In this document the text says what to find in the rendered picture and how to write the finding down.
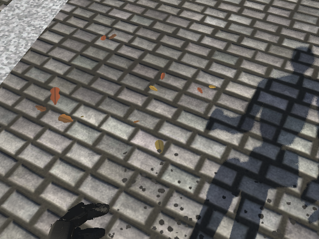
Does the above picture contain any robot left hand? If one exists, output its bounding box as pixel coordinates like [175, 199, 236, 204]
[47, 202, 110, 239]

